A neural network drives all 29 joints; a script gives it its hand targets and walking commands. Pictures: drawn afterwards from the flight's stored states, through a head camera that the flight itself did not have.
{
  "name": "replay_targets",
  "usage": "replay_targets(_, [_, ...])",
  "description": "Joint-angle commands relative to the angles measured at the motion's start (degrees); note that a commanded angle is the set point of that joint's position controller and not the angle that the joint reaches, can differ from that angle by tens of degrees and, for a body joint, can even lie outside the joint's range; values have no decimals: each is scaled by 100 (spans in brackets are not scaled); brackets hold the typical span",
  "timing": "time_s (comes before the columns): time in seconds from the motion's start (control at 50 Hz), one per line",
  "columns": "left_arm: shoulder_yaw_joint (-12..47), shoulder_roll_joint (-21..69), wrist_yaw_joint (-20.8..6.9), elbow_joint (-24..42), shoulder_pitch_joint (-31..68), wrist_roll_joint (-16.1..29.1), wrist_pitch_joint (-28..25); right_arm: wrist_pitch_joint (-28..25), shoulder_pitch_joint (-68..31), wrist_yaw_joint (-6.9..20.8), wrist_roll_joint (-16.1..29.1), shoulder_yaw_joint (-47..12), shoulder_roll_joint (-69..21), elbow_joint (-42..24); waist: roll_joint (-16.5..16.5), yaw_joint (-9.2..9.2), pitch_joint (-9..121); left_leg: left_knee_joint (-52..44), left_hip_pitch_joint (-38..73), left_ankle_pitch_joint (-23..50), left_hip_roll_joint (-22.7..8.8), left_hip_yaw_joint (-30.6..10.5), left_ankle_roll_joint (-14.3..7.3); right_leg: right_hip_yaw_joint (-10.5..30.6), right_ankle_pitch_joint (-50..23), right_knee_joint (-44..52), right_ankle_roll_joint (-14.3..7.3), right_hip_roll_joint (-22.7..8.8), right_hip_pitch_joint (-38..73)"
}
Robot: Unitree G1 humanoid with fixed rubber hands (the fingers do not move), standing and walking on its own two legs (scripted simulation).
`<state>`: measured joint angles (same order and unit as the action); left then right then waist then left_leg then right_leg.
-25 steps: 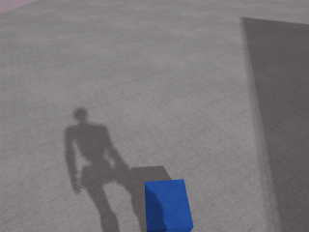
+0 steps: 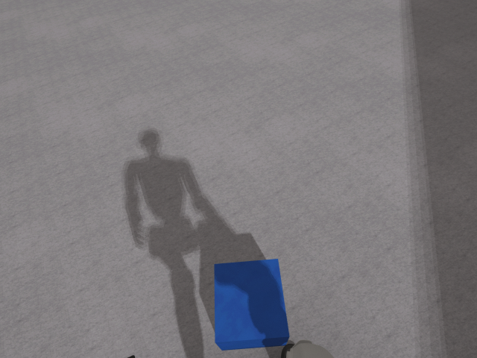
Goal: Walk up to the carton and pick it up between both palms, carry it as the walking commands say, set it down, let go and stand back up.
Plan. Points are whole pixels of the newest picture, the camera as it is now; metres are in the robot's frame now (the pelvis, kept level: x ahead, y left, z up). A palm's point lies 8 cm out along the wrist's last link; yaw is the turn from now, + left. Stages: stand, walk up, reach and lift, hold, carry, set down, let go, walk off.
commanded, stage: walk up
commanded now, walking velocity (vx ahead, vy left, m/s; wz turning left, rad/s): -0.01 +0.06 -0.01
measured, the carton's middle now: (249, 304) +0.38 +0.00 -0.66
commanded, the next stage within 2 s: stand in 0.78 s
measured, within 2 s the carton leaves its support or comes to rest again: neither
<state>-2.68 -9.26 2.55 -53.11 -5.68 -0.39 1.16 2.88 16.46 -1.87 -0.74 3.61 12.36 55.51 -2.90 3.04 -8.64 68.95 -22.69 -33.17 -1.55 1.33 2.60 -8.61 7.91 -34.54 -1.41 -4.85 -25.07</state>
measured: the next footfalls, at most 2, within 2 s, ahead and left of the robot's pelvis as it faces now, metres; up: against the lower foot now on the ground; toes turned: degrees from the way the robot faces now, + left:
left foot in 0.20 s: -0.01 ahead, +0.11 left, +0.00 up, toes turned -2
right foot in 0.48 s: +0.00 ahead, -0.12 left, +0.00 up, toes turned +9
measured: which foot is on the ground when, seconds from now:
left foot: up 0.00-0.18, down 0.20-1.00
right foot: down 0.00-0.22, up 0.24-0.46, down 0.48-1.00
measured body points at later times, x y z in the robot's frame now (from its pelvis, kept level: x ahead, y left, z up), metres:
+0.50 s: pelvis -0.02 -0.01 +0.02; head -0.03 -0.01 +0.47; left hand +0.05 +0.23 -0.13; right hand +0.01 -0.25 -0.13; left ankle -0.05 +0.10 -0.72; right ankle -0.03 -0.11 -0.72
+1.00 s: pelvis -0.02 -0.03 +0.03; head -0.01 -0.04 +0.47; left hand +0.00 +0.20 -0.13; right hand -0.04 -0.25 -0.14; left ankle -0.05 +0.10 -0.72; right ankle -0.03 -0.11 -0.72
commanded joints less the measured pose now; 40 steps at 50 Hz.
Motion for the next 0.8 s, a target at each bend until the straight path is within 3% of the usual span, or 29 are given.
replay_targets(0.0, [-294,-953,-34,503,-11,-141,99,197,1389,133,-88,-67,131,95,1813,100,1635,-1048,756,854,-71,176,-116,1057,1996,2295,-315,-1198,158])
replay_targets(0.04, [-330,-1161,-54,525,-114,-196,151,231,1046,230,-48,-79,164,-89,1990,23,1397,-1839,1022,764,29,393,-152,1186,2042,2483,-259,-1270,-55])
replay_targets(0.06, [-374,-1227,-61,509,-358,-232,177,246,900,273,-30,-85,181,-147,1718,-56,1290,-2242,1057,652,56,455,-177,1491,2057,2581,-276,-1392,48])
replay_targets(0.08, [-360,-1298,-80,459,-387,-226,167,192,942,268,-23,-104,186,-118,1662,-60,1383,-2664,1271,528,85,517,-284,1470,2168,2597,-187,-1354,167])
replay_targets(0.1, [-380,-1403,-94,493,-325,-190,207,157,1074,307,-7,-80,255,-39,1474,19,1251,-3159,1497,507,122,630,-331,1452,2232,2584,-67,-1377,152])
replay_targets(0.12, [-406,-1381,-139,514,-295,-137,232,88,1419,293,-22,-120,179,58,1403,197,1191,-3981,1934,986,135,680,-431,1137,2156,2220,117,-1089,-63])
replay_targets(0.14, [-288,-1086,-154,516,-433,-49,282,14,1254,249,-21,-95,422,44,133,161,633,-4762,1525,843,-513,-251,-582,913,1756,1053,110,-732,-215])
replay_targets(0.16, [-192,-858,-160,739,-454,6,253,3,1097,206,-104,91,999,-61,-1737,223,455,-5539,929,766,-1739,-1937,-1077,447,2061,-340,405,45,-727])
replay_targets(0.18, [-259,-819,-162,700,-280,69,320,-25,262,186,-134,96,1155,-404,-1546,5,-185,-5947,-228,1101,-2349,-2287,-1218,490,2471,-1835,459,513,-571])
replay_targets(0.2, [-205,-871,-107,713,-586,21,380,2,-210,175,-83,140,1158,-518,-1525,-195,15,-6140,-760,827,-2069,-1594,-1557,652,2256,-2961,390,526,-221])
replay_targets(0.22, [-189,-875,-208,709,-405,-62,374,-114,-278,115,-126,32,920,-461,-1045,-222,96,-6353,-601,-288,-1778,-1536,-1536,628,1870,-3398,398,589,-195])
replay_targets(0.24, [-194,-842,-267,514,-248,-84,361,-215,-429,58,-122,-43,749,-595,-245,-300,-107,-6286,-415,231,-1748,-1426,-1144,955,1399,-3146,340,490,-508])
replay_targets(0.26, [-218,-945,-306,513,-356,-52,320,-243,-565,36,-80,-8,809,-655,-176,-330,-127,-6029,-132,1219,-1715,-1140,-1121,984,1223,-3263,326,459,-652])
replay_targets(0.3, [-138,-776,-272,376,-514,-50,248,-332,-211,19,-65,-41,718,-542,-102,-223,95,-5598,696,2692,-1594,-833,-1099,1036,1275,-2668,394,397,-706])
replay_targets(0.32, [-68,-587,-257,351,-601,-34,162,-362,-165,37,-62,-122,550,-514,-278,-259,359,-5391,1016,3481,-1296,-515,-1035,1076,1250,-1790,357,350,-229])
replay_targets(0.34, [35,-419,-272,301,-638,-34,102,-390,27,64,-45,-157,403,-466,-687,-197,566,-5482,1361,3269,-1093,-245,-892,1055,1134,-855,251,342,145])
replay_targets(0.38, [84,-413,-220,317,-542,-12,61,-377,243,66,-84,-96,549,-339,-628,-109,686,-5143,1848,3925,-1200,-436,-927,872,1238,423,262,459,471])
replay_targets(0.4, [79,-430,-199,252,-672,-12,47,-333,365,82,-62,-77,637,-277,-876,-158,638,-5003,1699,3608,-1184,-449,-892,793,966,1059,279,449,859])
replay_targets(0.42, [71,-506,-117,167,-921,-39,-46,-317,520,64,-28,-112,530,-171,-426,-318,782,-4726,1505,3336,-1068,-359,-814,845,389,1787,183,300,1543])
replay_targets(0.44, [-6,-831,-94,71,-1003,-24,-133,-340,802,66,31,-153,338,-147,560,-362,1108,-4402,1071,2603,-723,-199,-681,1391,-913,1746,88,-234,2245])
replay_targets(0.46, [-81,-1026,-74,68,-890,-3,-144,-349,861,88,66,-240,38,-208,1289,-242,1019,-4464,862,1785,-279,37,-473,2030,-1509,1725,-115,-622,2263])
replay_targets(0.48, [-86,-1088,-65,38,-791,-16,-157,-344,703,102,60,-205,24,-245,1534,-232,871,-4586,921,1562,-152,104,-355,2218,-1301,1914,-261,-786,2027])
replay_targets(0.5, [-19,-983,-69,-58,-660,-11,-113,-342,610,84,88,-186,115,-182,1336,-169,657,-4856,1254,1821,-153,-9,-315,2089,-856,1928,-359,-653,1494])
replay_targets(0.54, [91,-751,-78,-162,-835,15,-130,-312,232,77,63,-94,297,-94,1024,-164,374,-5104,1703,2338,-359,-129,-329,1882,-245,1896,-240,-319,991])
replay_targets(0.56, [111,-600,-85,-223,-882,-18,-165,-325,210,80,67,-89,320,-22,378,-171,288,-5131,1725,2497,-439,-114,-355,1695,-402,1861,-153,-232,1046])
replay_targets(0.58, [105,-538,-78,-237,-846,-3,-199,-334,323,82,88,-121,271,57,546,-178,377,-5191,1725,2601,-475,-161,-368,1579,-672,1765,-127,-168,1182])
replay_targets(0.64, [76,-544,-89,-346,-925,15,-265,-354,472,56,54,-144,216,308,294,-194,589,-5207,1722,2810,-521,-135,-345,1404,-912,1644,-133,-177,1507])
replay_targets(0.72, [88,-461,-62,-527,-977,24,-296,-343,415,31,17,-128,114,450,590,-227,643,-5189,1698,2768,-520,-103,-325,1383,-908,1657,-145,-170,1602])
replay_targets(0.78, [41,-487,-57,-512,-965,29,-266,-318,424,28,-16,-174,72,574,283,-211,326,-5203,1519,2702,-509,-82,-274,1396,-843,1652,-106,-205,1527])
